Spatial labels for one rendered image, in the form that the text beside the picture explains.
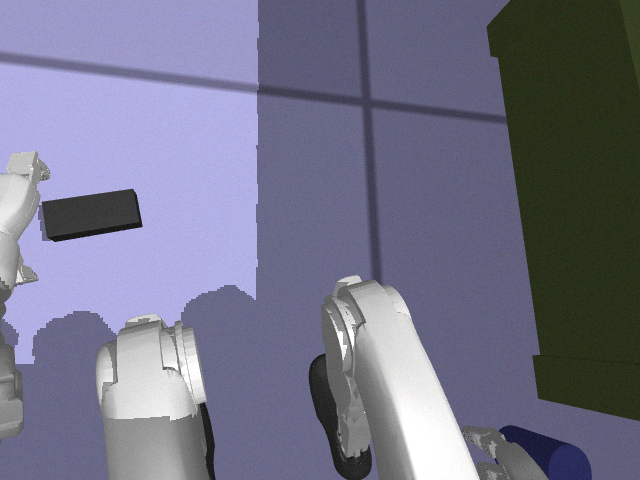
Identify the left robot foot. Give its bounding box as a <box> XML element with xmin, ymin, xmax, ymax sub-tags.
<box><xmin>200</xmin><ymin>402</ymin><xmax>216</xmax><ymax>480</ymax></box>

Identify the right robot hand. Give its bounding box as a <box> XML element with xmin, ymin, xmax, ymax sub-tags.
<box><xmin>462</xmin><ymin>426</ymin><xmax>549</xmax><ymax>480</ymax></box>

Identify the left robot hand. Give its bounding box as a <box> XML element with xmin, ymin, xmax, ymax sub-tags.
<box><xmin>0</xmin><ymin>151</ymin><xmax>50</xmax><ymax>284</ymax></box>

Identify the left robot arm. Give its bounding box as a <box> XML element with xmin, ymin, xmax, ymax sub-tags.
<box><xmin>0</xmin><ymin>232</ymin><xmax>24</xmax><ymax>445</ymax></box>

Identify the right robot foot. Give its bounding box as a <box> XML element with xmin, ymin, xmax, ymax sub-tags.
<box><xmin>309</xmin><ymin>354</ymin><xmax>372</xmax><ymax>480</ymax></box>

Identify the armchair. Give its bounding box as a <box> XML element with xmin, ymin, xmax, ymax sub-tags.
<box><xmin>487</xmin><ymin>0</ymin><xmax>640</xmax><ymax>421</ymax></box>

